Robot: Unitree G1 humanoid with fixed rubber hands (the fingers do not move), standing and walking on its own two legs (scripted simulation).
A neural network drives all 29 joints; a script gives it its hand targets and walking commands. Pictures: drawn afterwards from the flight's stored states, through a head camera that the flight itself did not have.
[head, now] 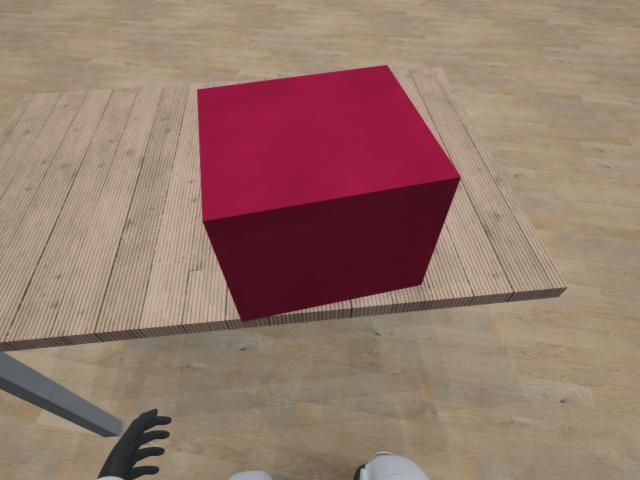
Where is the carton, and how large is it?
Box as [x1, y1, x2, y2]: [197, 65, 460, 321]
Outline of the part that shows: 386,65 197,89 202,220 242,321 413,286 421,283 460,176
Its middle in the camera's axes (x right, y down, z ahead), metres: -0.01 -0.06 +0.57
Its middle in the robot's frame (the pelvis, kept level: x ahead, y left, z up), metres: +0.48 +0.00 +0.07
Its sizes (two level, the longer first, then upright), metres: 0.278 0.249 0.226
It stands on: a table, 0.71 m high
